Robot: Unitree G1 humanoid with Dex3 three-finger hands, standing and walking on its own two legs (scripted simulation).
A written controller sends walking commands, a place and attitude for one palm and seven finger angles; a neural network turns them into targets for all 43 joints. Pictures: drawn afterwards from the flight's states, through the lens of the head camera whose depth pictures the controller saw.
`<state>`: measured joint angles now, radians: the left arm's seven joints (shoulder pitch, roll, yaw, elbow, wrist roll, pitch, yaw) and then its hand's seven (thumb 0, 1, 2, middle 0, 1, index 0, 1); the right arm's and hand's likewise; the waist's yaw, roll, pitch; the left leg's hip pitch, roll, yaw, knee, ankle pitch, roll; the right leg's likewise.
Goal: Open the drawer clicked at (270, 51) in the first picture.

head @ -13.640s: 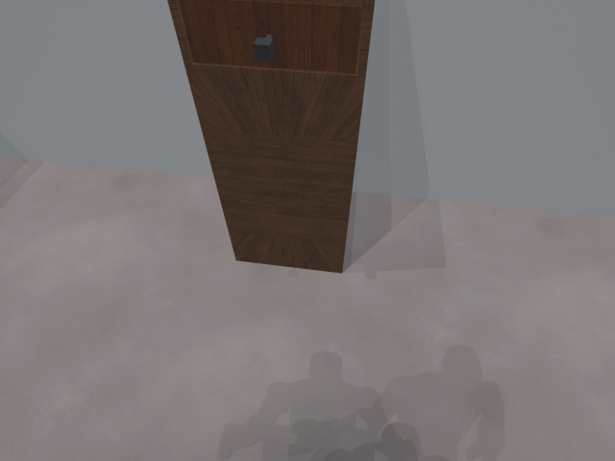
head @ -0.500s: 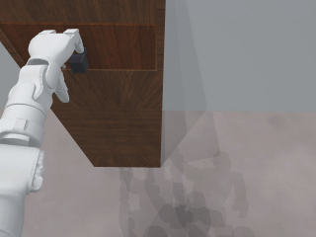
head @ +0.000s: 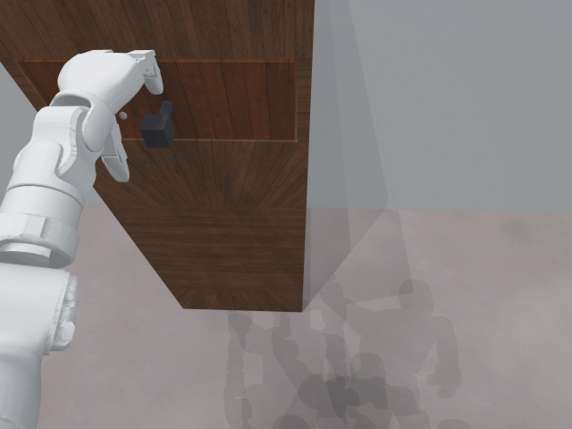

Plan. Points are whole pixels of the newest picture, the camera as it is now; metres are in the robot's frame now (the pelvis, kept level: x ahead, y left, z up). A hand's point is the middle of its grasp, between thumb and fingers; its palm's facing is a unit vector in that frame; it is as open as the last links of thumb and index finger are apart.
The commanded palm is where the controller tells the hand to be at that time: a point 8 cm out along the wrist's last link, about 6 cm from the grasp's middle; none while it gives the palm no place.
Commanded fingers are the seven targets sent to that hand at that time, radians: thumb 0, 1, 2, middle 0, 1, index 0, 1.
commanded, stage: lift the fingers back up to retry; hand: left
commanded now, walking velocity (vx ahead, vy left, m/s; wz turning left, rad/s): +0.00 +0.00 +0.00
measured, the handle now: (161, 122) +0.52 +0.19 +0.14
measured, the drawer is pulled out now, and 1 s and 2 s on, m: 0.00 0.00 0.00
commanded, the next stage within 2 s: re-aim the fingers above the handle in 0.24 s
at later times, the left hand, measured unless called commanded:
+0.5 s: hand (120, 112) +0.47 +0.21 +0.19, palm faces -0.02 -0.01 -1.00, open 13.8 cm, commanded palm +0.46 +0.22 +0.26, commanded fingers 0.00 -0.50 0.30 -0.30 -1.20 -0.30 -1.20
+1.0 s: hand (132, 102) +0.48 +0.20 +0.20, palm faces +0.04 -0.03 -1.00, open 13.8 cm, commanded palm +0.46 +0.22 +0.26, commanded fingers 0.00 -0.50 0.30 -0.30 -1.20 -0.30 -1.20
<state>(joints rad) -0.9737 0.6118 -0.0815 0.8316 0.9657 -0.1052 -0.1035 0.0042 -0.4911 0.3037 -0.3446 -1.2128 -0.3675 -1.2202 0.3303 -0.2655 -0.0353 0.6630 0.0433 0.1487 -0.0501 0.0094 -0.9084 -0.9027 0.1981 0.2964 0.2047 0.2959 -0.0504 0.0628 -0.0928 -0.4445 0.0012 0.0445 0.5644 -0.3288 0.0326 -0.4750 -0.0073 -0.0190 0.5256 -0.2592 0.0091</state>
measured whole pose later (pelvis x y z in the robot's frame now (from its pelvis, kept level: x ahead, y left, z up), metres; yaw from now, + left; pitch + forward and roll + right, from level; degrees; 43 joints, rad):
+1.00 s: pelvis -0.01 -0.01 +0.00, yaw +0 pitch +10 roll +0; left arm -1.00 0.59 -0.08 0.81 0.95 -0.13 -0.11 0.01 -0.49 0.30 -0.32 -1.20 -0.33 -1.20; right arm 0.27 -0.27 -0.02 0.66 0.04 0.16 -0.05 0.01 -0.91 -0.90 0.20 0.30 0.20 0.30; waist -0.04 0.06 -0.07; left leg -0.40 0.00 0.05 0.52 -0.30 0.03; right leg -0.44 -0.01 -0.02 0.50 -0.24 0.00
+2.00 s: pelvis -0.02 -0.02 +0.00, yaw +1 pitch +9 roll +0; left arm -1.02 0.63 -0.17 0.85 0.93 -0.12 -0.22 0.00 -0.49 0.30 -0.33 -1.20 -0.33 -1.21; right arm 0.31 -0.30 -0.03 0.67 0.06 0.13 -0.10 0.01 -0.91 -0.90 0.20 0.30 0.20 0.30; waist -0.04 0.04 -0.05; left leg -0.39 0.01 0.02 0.51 -0.28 0.01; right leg -0.42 0.01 -0.05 0.49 -0.23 -0.02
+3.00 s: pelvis -0.01 -0.01 +0.00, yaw -1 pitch +12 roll +0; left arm -0.99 0.53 -0.07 0.90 1.01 -0.01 0.00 0.00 -0.49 0.30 -0.36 -1.24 -0.37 -1.26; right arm 0.28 -0.26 0.00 0.68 0.04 0.17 -0.03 0.01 -0.91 -0.90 0.20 0.30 0.20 0.30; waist -0.05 0.07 -0.11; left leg -0.44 0.01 0.06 0.54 -0.31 0.03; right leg -0.48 0.00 0.00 0.52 -0.24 0.00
